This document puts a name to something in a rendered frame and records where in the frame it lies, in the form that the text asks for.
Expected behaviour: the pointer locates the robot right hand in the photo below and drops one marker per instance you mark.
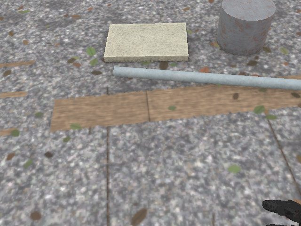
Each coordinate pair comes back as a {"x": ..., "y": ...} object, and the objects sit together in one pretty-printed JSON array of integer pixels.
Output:
[{"x": 289, "y": 209}]

